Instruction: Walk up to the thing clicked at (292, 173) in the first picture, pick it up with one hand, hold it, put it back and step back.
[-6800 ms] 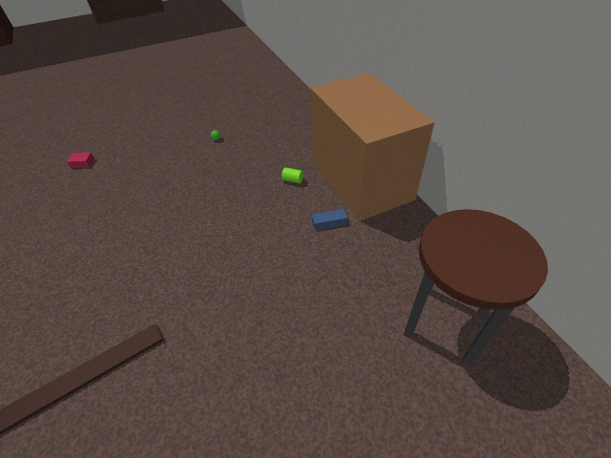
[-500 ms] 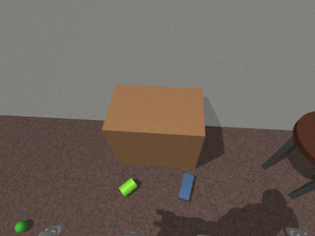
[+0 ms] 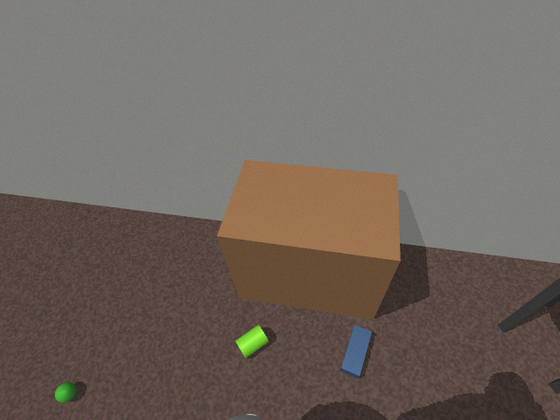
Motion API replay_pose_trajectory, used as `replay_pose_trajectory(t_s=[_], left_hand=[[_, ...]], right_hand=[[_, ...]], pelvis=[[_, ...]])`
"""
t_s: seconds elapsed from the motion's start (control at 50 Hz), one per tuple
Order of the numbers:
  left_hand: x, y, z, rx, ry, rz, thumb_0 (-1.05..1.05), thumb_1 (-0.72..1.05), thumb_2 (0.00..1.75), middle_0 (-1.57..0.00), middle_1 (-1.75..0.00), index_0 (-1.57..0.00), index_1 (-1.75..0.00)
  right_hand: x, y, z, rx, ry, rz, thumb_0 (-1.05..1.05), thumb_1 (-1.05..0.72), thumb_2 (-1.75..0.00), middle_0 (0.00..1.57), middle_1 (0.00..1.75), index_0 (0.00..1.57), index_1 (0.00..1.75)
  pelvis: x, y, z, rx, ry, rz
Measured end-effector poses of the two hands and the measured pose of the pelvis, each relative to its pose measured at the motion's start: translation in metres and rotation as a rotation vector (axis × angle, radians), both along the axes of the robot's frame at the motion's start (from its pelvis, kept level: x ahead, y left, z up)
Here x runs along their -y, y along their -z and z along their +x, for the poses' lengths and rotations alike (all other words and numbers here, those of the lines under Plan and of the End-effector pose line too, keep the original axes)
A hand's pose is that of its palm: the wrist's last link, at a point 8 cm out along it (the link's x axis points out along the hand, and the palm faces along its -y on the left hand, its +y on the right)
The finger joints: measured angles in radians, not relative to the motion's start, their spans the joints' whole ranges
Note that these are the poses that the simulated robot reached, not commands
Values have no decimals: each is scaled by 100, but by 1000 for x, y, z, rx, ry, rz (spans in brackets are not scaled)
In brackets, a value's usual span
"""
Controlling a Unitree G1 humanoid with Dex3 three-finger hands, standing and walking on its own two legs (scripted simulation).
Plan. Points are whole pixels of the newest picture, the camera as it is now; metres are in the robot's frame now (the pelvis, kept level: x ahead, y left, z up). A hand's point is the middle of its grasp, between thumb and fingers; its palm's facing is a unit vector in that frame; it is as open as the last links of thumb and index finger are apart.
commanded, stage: walk up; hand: left
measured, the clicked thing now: (251, 341) +0.44 +0.19 -0.72
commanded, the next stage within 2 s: none
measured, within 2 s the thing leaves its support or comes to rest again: neither
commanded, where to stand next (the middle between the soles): +0.08 -0.02 m, yaw -4 degrees
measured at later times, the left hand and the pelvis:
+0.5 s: hand out of the picture +0.05 +0.23 -0.14, palm faces -0.07 -0.92 -0.38, open 7.4 cm; pelvis -0.01 -0.03 +0.00, yaw -3 degrees
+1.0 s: hand out of the picture +0.05 +0.25 -0.17, palm faces -0.12 -0.91 -0.39, open 7.4 cm; pelvis -0.05 -0.02 -0.03, yaw -8 degrees
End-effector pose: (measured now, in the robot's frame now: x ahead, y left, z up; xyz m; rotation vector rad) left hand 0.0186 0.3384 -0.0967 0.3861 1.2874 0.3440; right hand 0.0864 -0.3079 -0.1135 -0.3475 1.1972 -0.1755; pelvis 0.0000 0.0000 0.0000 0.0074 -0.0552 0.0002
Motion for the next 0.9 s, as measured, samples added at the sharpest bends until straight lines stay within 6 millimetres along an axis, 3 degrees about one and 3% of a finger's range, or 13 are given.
replay_pose_trajectory(t_s=[0.1, 0.2, 0.32, 0.44, 0.52, 0.62, 0.72, 0.8, 0.9], left_hand=[[11, 15, 24, 24, 40, -61, 1, 90, 90, -20, -30, -20, -30], [31, 24, 39, 38, 108, -104, 1, 90, 89, -20, -30, -20, -30], [56, 22, 41, 70, 152, -100, 1, 90, 89, -20, -30, -20, -30], [69, 9, 35, 76, 155, -103, 1, 90, 89, -20, -30, -21, -30], [61, 0, 29, 88, 158, -83, 1, 90, 89, -20, -30, -21, -30], [30, -8, 18, 49, 142, -30, 1, 90, 89, -20, -30, -21, -30], [-1, 8, 32, 24, 109, -4, 1, 90, 89, -20, -30, -21, -30], [-2, 15, 50, 58, 130, -9, 1, 90, 89, -20, -30, -20, -30], [14, 22, 54, 84, 185, -61, 1, 90, 90, -20, -30, -20, -30]], right_hand=[[-16, -11, 17, 75, -21, -2, 1, -90, -90, 21, 30, 20, 30], [-1, -18, 21, 159, -9, -34, 1, -90, -90, 21, 31, 21, 30], [46, -12, -7, 139, 49, -87, 1, -90, -90, 21, 31, 21, 30], [62, -15, -41, 35, 85, -93, 1, -90, -90, 21, 30, 20, 30], [56, -15, -47, -21, 58, -67, 1, -90, -90, 20, 30, 20, 30], [34, -13, -25, 15, 45, -30, 1, -90, -90, 20, 30, 20, 30], [6, -1, -6, 99, 33, -41, 1, -90, -90, 21, 30, 20, 30], [-3, -3, -14, 115, 45, -57, 1, -90, -90, 21, 31, 20, 30], [14, -11, -37, 145, 64, -102, 1, -90, -90, 21, 31, 21, 30]], pelvis=[[-1, -1, -6, -8, 13, -7], [6, 3, -12, -15, 50, -2], [27, 11, -19, -8, 63, -26], [33, 0, -13, -16, 64, 4], [29, -4, -7, -18, 57, 1], [13, -5, 1, -6, 56, -1], [-6, 11, -2, 11, 59, 11], [-4, 13, -17, 19, 80, 17], [4, 16, -36, 17, 119, 13]])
